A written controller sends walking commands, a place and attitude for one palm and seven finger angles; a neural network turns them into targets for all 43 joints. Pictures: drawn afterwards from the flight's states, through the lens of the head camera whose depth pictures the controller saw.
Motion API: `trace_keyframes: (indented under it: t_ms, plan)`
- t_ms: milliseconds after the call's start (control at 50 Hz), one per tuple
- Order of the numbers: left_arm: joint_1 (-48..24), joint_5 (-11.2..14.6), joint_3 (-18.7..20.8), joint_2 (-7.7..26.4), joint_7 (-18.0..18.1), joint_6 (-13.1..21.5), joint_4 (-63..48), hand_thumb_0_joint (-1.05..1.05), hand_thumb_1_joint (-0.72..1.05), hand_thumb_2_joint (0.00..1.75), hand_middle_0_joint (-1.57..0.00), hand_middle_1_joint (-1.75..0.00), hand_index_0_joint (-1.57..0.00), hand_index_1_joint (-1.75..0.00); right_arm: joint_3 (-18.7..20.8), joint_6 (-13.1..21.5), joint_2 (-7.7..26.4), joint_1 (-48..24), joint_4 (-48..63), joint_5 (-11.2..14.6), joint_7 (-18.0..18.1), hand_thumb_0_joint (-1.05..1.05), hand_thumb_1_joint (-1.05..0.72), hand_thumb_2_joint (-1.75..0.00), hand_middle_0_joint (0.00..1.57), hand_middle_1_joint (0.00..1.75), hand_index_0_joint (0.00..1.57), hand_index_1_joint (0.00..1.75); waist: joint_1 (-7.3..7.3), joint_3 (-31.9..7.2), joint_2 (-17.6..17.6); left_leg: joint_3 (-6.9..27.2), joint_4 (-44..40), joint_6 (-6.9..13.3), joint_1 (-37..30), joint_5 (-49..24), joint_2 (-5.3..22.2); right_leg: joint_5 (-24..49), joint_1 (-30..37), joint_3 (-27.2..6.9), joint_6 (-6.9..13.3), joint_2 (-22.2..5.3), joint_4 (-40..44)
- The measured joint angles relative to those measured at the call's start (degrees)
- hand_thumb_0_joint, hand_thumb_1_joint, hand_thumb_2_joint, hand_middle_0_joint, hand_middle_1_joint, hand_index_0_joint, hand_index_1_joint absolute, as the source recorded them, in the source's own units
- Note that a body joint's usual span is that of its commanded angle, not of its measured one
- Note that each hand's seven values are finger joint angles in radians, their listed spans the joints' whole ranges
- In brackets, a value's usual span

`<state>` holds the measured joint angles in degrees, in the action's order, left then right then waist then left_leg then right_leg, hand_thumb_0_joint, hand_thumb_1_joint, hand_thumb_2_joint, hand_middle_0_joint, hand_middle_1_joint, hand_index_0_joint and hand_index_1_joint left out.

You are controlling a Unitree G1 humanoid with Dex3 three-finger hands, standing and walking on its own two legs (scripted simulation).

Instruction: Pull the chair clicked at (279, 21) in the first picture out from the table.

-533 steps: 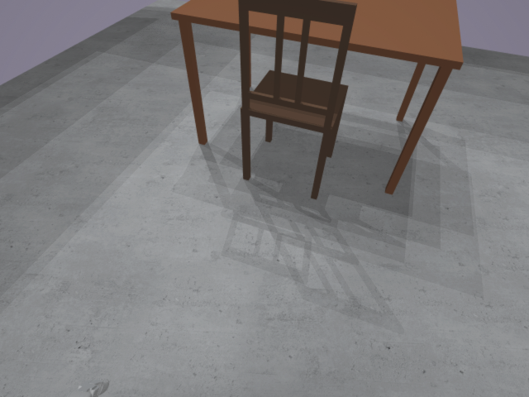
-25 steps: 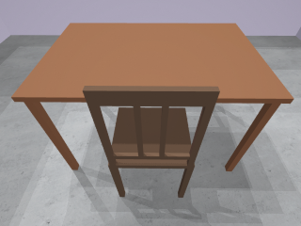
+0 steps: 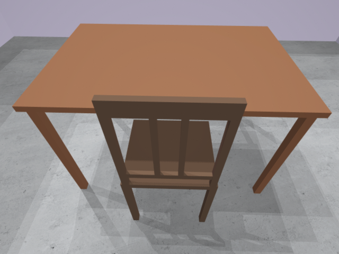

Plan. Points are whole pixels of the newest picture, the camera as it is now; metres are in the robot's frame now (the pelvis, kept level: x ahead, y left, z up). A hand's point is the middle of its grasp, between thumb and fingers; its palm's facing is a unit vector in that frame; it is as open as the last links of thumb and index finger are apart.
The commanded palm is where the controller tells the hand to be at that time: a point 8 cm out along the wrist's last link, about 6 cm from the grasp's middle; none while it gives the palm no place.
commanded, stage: look again from close up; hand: left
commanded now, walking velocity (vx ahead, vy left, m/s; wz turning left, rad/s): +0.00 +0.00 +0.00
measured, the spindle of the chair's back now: (155, 149) +0.46 +0.09 -0.09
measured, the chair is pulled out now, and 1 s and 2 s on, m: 0.00 0.00 0.00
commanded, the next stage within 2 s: raise the hand toward the chair's back in 0.50 s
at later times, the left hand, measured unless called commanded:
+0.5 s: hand out of the picture -0.03 +0.15 -0.17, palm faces +0.06 -0.98 -0.16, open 7.4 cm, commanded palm none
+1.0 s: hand (117, 233) +0.18 +0.14 -0.04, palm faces -0.01 -0.99 +0.13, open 9.0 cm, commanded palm +0.12 +0.23 -0.07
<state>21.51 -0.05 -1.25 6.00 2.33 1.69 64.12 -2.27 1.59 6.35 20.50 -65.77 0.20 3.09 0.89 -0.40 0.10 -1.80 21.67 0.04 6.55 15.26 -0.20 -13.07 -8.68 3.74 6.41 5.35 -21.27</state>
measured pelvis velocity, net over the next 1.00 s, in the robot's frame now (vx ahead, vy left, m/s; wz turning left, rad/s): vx -0.03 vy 0.02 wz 0.01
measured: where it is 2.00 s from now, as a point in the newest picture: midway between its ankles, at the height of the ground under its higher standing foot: outside the picture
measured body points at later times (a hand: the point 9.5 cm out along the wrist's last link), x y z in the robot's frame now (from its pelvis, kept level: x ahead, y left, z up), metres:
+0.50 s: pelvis +0.01 +0.00 +0.00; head +0.00 +0.00 +0.45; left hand -0.03 +0.21 -0.16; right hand -0.03 -0.19 -0.17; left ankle -0.04 +0.12 -0.74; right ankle -0.02 -0.04 -0.74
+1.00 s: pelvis -0.03 +0.02 -0.06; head +0.00 +0.04 +0.39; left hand +0.17 +0.19 -0.04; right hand +0.19 -0.24 -0.09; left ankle -0.04 +0.12 -0.74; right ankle -0.02 -0.04 -0.74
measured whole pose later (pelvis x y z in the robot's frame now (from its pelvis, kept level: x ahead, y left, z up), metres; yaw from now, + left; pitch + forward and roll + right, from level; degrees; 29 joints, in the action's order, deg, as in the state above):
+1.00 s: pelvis -0.03 +0.02 -0.06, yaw +1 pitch +12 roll +2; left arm 21.2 9.3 -1.1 2.5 -9.7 32.3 10.8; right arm 3.9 13.2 16.7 7.3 -32.1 0.5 -0.9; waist -1.0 -8.8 -4.0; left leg -3.5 54.3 2.1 38.7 27.6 -2.2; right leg -25.8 -41.8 4.2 5.2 1.6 -55.6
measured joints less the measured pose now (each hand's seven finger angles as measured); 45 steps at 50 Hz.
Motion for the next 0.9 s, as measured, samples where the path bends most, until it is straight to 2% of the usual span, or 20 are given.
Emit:
trace_keyframes:
  t_ms: [600, 620, 640, 660, 700, 740, 800, 840, 900]
  plan:
    - [0.09, 0.0, -0.01, -0.07, 0.01, 0.09, 0.11, 0.0, 0.91, 0.9, -0.2, -0.3, -0.2, -0.3, -0.14, 0.43, -0.33, 0.21, -0.15, 0.07, 0.16, 0.0, -0.91, -0.9, 0.2, 0.3, 0.2, 0.3, -0.09, -0.53, -0.02, -0.22, -0.31, 0.48, -0.66, 0.38, -0.45, -0.65, 0.3, -0.28, -0.41, -0.42, -0.4]
    - [-0.14, -0.19, 0.0, -0.24, 0.47, 0.47, 0.19, 0.0, 0.91, 0.9, -0.2, -0.3, -0.2, -0.3, 0.03, 0.25, -0.16, -0.06, 0.22, 0.01, -0.09, 0.0, -0.91, -0.9, 0.2, 0.3, 0.2, 0.3, -0.08, -0.35, 0.37, -0.64, 1.64, 0.24, 0.64, 0.86, 0.09, -0.44, -0.11, -0.14, -0.9, -0.2, -0.39]
    - [2.33, 2.05, -0.69, -0.05, 0.63, -2.27, -7.92, 0.01, 0.91, 0.9, -0.2, -0.3, -0.2, -0.3, -0.05, 0.61, 0.34, 0.31, 2.96, 0.11, -0.25, 0.0, -0.91, -0.9, 0.2, 0.3, 0.2, 0.3, -0.08, 0.33, 0.63, -0.8, 2.64, 0.53, 1.26, 1.47, 0.34, -0.43, -0.89, -0.33, -1.08, 0.01, -1.18]
    - [5.32, 3.08, -0.96, 1.21, 1.81, -5.64, -17.76, 0.03, 0.94, 0.9, -0.2, -0.3, -0.2, -0.3, -0.39, 2.35, 1.16, 0.74, 5.66, 0.18, 0.51, 0.01, -0.91, -0.9, 0.2, 0.3, 0.2, 0.3, -0.03, 1.4, 0.75, -1.08, 3.05, 0.67, 1.21, 2.12, 0.4, -0.83, -1.47, -0.67, -0.87, 0.09, -2.54]
    - [8.31, 5.84, -0.15, 4.04, 3.89, -3.06, -30.51, 0.07, 0.97, 0.89, -0.21, -0.3, -0.2, -0.29, 0.34, 6.81, 3.58, 1.29, 9.45, 0.8, 1.51, 0.02, -0.93, -0.9, 0.2, 0.3, 0.21, 0.3, -0.63, 1.88, 1.48, -0.94, 4.58, 0.78, 2.46, 2.4, -0.16, -1.9, -2.89, -0.47, -0.61, -0.54, -4.85]
    - [7.76, 8.31, 0.27, 5.66, 5.27, -0.94, -39.88, 0.08, 0.96, 0.88, -0.2, -0.29, -0.2, -0.29, 1.28, 9.84, 6.72, 1.0, 13.19, 1.86, 1.78, 0.02, -0.93, -0.9, 0.2, 0.3, 0.21, 0.3, -1.46, 1.19, 3.04, 0.01, 6.69, 1.22, 4.84, 2.58, -1.01, -2.82, -4.89, 0.58, -1.03, -1.54, -7.01]
    - [3.47, 10.38, -0.05, 5.88, 4.67, 5.83, -49.56, 0.07, 0.91, 0.87, -0.19, -0.29, -0.19, -0.28, 2.38, 13.08, 11.36, -1.88, 17.85, 1.94, 2.04, 0.02, -0.93, -0.9, 0.2, 0.3, 0.21, 0.3, -2.61, -1.24, 5.01, 0.97, 11.9, 1.99, 10.75, 3.96, -2.01, -4.57, -10.28, 1.84, -1.85, -2.84, -11.98]
    - [-1.47, 10.95, -0.12, 4.36, 2.54, 12.36, -51.52, 0.05, 0.86, 0.85, -0.18, -0.28, -0.18, -0.28, 3.49, 14.44, 12.85, -4.83, 20.81, 1.26, 1.55, 0.02, -0.92, -0.9, 0.2, 0.3, 0.2, 0.3, -3.27, -3.59, 4.72, 1.1, 16.68, 2.14, 16.65, 5.41, -2.52, -6.29, -16.15, 2.28, -2.12, -3.64, -16.97]
    - [-6.01, 12.8, 0.15, 0.31, -4.32, 21.7, -52.81, 0.03, 0.79, 0.83, -0.17, -0.27, -0.17, -0.27, 4.92, 15.14, 12.47, -9.07, 25.38, 0.71, -0.53, 0.02, -0.92, -0.9, 0.2, 0.3, 0.2, 0.3, -2.82, -6.25, 1.24, -0.43, 23.14, 2.21, 24.12, 7.89, -2.52, -8.71, -24.55, 1.21, -1.63, -3.95, -24.52]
